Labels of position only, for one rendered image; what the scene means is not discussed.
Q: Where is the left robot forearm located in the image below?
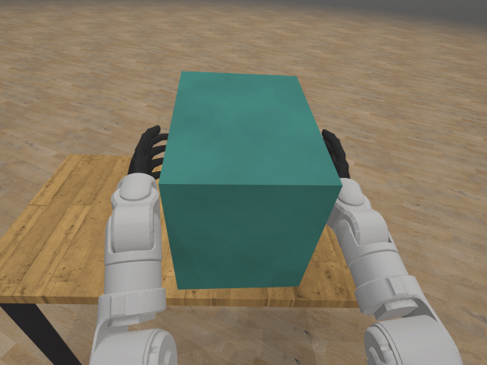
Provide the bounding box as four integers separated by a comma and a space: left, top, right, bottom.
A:
89, 173, 167, 365

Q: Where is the robot right upper arm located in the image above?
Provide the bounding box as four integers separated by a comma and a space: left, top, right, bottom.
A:
364, 315, 462, 365

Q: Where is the robot left upper arm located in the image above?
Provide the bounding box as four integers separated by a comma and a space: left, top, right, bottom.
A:
91, 328, 178, 365

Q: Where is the right robot hand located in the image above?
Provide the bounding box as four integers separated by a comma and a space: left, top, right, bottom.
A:
322, 129, 351, 179

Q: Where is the left robot hand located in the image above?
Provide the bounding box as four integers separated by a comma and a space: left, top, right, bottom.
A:
127, 125, 168, 179

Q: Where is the table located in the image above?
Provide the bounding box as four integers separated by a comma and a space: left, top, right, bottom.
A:
0, 154, 359, 365

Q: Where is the right robot forearm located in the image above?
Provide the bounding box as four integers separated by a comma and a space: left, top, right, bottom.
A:
326, 178, 463, 365

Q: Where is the carton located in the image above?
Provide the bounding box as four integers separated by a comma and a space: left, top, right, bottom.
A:
158, 71, 342, 290

